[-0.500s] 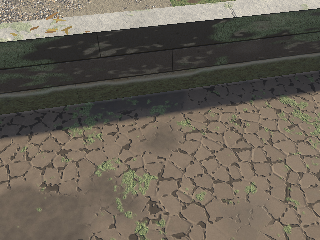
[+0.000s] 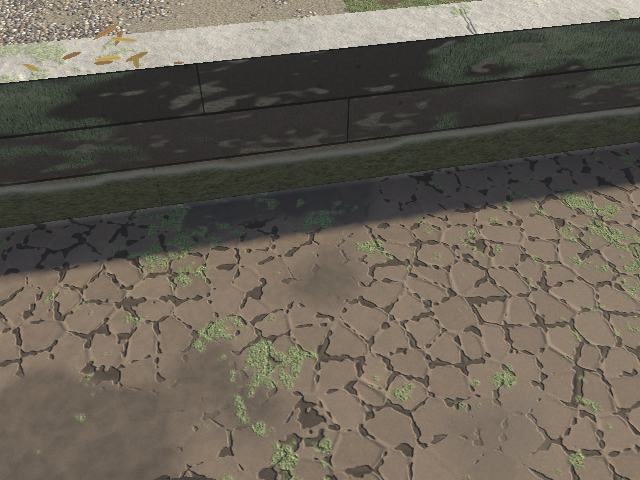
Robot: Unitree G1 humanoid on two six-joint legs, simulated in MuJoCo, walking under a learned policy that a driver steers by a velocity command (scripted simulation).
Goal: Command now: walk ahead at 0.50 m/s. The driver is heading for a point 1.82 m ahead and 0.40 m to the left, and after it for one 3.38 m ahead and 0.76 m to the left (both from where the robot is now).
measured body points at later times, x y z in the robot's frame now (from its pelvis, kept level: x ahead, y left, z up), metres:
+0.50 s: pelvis +0.00 +0.00 +0.00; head -0.01 +0.00 +0.45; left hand +0.19 +0.20 -0.08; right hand +0.20 -0.20 -0.08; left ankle -0.02 +0.14 -0.72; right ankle -0.03 -0.11 -0.72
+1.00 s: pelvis +0.00 +0.00 +0.00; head -0.01 +0.00 +0.45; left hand +0.19 +0.19 -0.08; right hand +0.20 -0.20 -0.08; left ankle -0.02 +0.14 -0.72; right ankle -0.03 -0.11 -0.72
